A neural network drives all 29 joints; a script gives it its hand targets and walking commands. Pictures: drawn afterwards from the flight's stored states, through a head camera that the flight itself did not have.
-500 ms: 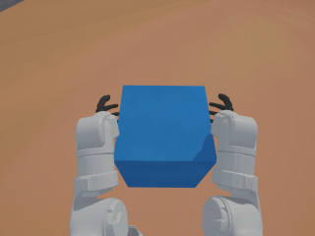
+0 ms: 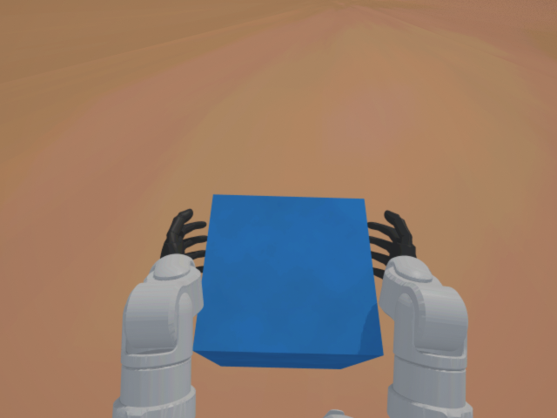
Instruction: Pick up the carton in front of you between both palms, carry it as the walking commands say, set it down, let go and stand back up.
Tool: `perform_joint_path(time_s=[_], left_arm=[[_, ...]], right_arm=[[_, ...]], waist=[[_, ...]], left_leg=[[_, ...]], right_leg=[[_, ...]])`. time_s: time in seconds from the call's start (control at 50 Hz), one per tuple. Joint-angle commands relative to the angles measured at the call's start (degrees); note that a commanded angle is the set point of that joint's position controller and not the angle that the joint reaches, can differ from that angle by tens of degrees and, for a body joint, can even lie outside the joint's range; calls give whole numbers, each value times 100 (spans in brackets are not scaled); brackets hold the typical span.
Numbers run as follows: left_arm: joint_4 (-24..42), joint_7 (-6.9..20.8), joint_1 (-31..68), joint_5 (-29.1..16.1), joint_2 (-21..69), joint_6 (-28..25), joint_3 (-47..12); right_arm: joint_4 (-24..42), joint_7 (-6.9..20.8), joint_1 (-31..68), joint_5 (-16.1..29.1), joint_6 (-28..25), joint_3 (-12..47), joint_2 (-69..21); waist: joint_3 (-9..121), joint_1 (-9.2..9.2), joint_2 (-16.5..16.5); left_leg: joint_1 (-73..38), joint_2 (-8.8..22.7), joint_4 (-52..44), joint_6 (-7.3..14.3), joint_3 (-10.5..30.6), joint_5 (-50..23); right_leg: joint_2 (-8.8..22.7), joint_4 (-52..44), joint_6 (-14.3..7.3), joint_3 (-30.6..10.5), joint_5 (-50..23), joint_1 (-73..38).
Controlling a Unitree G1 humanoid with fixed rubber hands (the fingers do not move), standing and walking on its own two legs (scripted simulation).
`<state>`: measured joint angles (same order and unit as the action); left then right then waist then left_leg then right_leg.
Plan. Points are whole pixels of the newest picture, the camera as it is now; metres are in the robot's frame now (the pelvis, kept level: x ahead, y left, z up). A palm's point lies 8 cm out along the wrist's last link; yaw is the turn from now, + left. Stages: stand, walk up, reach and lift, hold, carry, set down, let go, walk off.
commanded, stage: carry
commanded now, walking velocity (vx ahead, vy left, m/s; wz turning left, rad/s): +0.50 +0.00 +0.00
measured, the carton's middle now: (284, 292) +0.32 -0.01 +0.00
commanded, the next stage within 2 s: none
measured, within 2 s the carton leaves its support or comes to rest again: neither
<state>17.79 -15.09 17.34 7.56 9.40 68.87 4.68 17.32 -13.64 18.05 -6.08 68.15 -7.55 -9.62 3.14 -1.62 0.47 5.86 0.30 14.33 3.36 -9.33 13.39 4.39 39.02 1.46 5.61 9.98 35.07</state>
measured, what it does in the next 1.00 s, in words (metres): walks ahead: right foot, then left foot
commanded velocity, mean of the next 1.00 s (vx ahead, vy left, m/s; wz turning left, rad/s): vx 0.50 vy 0.00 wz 0.00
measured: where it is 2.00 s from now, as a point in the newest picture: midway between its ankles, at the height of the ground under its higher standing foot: (262, 208)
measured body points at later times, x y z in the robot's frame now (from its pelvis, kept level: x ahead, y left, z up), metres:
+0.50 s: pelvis +0.31 -0.03 +0.00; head +0.30 -0.04 +0.45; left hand +0.58 +0.13 +0.10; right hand +0.60 -0.16 +0.10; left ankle +0.45 +0.13 -0.70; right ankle +0.26 -0.11 -0.75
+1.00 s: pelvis +0.64 +0.02 +0.00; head +0.63 +0.03 +0.45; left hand +0.91 +0.17 +0.09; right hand +0.91 -0.12 +0.10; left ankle +0.56 +0.11 -0.75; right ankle +0.77 -0.13 -0.71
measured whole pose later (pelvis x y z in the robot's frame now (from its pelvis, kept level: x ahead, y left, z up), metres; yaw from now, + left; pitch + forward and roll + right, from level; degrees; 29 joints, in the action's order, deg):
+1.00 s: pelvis +0.64 +0.02 +0.00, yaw +0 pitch +4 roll -1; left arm 23.6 -13.9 8.7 5.9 7.7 71.6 1.0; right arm 22.2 -12.7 9.5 -5.0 70.6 -1.6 -7.8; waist 5.8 -1.0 0.8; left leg 4.1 1.8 13.9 1.4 -12.5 13.8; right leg 6.8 37.3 0.9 7.1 6.0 35.2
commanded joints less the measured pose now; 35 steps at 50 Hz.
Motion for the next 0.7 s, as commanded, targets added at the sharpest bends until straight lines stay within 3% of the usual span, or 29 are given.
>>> perform_joint_path(time_s=[0.0, 0.08, 0.12, 0.14, 0.16, 0.18, 0.2, 0.24, 0.26, 0.3, 0.36, 0.46, 0.56, 0.6, 0.62, 0.64, 0.66, 0.68], left_arm=[[429, 1381, 1706, -1989, 5971, 40, -3326], [439, 1535, 1821, -2151, 5598, 294, -3334], [376, 1569, 1823, -2213, 5455, 367, -3283], [343, 1581, 1766, -2212, 5393, 395, -3226], [214, 1572, 1844, -2160, 5250, 394, -3188], [155, 1570, 1791, -2208, 5376, 367, -3191], [259, 1590, 1848, -2241, 5548, 334, -3177], [484, 1584, 1885, -2175, 5913, 241, -3173], [617, 1606, 2018, -2256, 6060, 182, -3258], [800, 1644, 2169, -2375, 6181, 80, -3361], [902, 1658, 2059, -2412, 6061, 17, -3394], [1012, 1564, 1597, -2282, 5561, 128, -3323], [880, 1463, 1324, -2108, 5088, 357, -3216], [859, 1443, 1371, -2103, 5008, 419, -3244], [874, 1435, 1400, -2112, 4986, 446, -3279], [881, 1431, 1440, -2127, 4925, 475, -3303], [1073, 1433, 1663, -2203, 4990, 509, -3345], [1044, 1459, 1780, -2264, 5035, 511, -3433]], right_arm=[[377, 1637, 1593, 2158, 226, 3403, -5767], [315, 1613, 1511, 2014, 396, 3393, -5408], [385, 1564, 1586, 2017, 467, 3424, -5246], [414, 1538, 1674, 2027, 501, 3431, -5133], [567, 1514, 1899, 2053, 552, 3491, -5162], [570, 1519, 2006, 2081, 574, 3522, -5162], [500, 1532, 2011, 2138, 538, 3615, -5381], [600, 1527, 1868, 2094, 421, 3617, -5677], [608, 1532, 1834, 2124, 352, 3632, -5855], [723, 1512, 1886, 2117, 213, 3702, -6047], [836, 1445, 1789, 2059, 109, 3735, -6009], [962, 1352, 1417, 2038, 226, 3744, -5568], [895, 1349, 1296, 2078, 480, 3662, -5089], [854, 1358, 1324, 2093, 540, 3605, -4997], [790, 1364, 1268, 2087, 557, 3556, -4963], [717, 1370, 1152, 2061, 568, 3495, -4947], [600, 1365, 1215, 2002, 514, 3445, -4870], [504, 1369, 1118, 2005, 473, 3403, -5030]], waist=[[1741, 14, -890], [1256, 67, -952], [1531, 204, -731], [1831, 326, -339], [2290, 368, 1102], [2092, 333, 1620], [2000, 294, 1212], [1904, 248, 192], [1846, 212, 137], [1803, 218, 488], [1653, 238, 606], [1345, 274, 594], [948, 311, 758], [1057, 259, 764], [1352, 179, 546], [1826, 38, 194], [2409, -15, -1297], [2251, 5, -1948]], left_leg=[[-1678, 1204, 0, 336, 589, -3213], [-1299, 1247, 347, 128, 321, -3569], [-458, 972, 1624, -123, -169, -3548], [441, 805, 2736, -268, -229, -2292], [2234, 163, 4613, -553, -55, -808], [3357, -211, 5547, -488, 445, 1406], [3540, 171, 6080, -320, 866, 1422], [3327, 629, 5696, -175, 1017, 842], [3067, 778, 5180, -186, 1050, 555], [2756, 720, 4468, -285, 748, 279], [2900, 722, 3402, -469, 494, -129], [2956, 564, 2063, -468, 161, -1027], [2690, 389, 1339, -330, -172, -1131], [1793, 144, 979, -228, -522, -852], [715, -48, 938, -186, -700, -651], [-643, 434, 1000, -105, -50, -271], [-2012, 1968, 516, 716, 2655, 447], [-2405, 2421, -86, 1026, 3875, -354]], right_leg=[[-174, -690, -73, 376, -661, -16], [-291, -1255, -306, 657, -849, -837], [-592, -1443, -362, 996, -373, -2533], [51, -1466, -461, 133, 247, -3616], [1636, -1985, -1341, -2687, 1038, -4934], [1943, -2562, -1686, -3747, 457, -5047], [1928, -2476, -1640, -3229, -82, -4742], [1669, -2516, -1261, -2248, -123, -3873], [1534, -2718, -1028, -1830, 382, -3433], [1315, -2962, -898, -1160, 724, -3037], [1279, -3231, -1044, -799, 613, -3150], [1017, -3102, -908, -223, -573, -3748], [962, -2657, -723, 74, -1655, -4130], [865, -1870, -572, 371, -2389, -3970], [679, -1011, -434, 676, -2743, -3545], [574, 132, -227, 777, -1920, -2669], [-113, 1995, 92, 664, -483, -947], [-561, 2935, 63, 181, 1708, 385]])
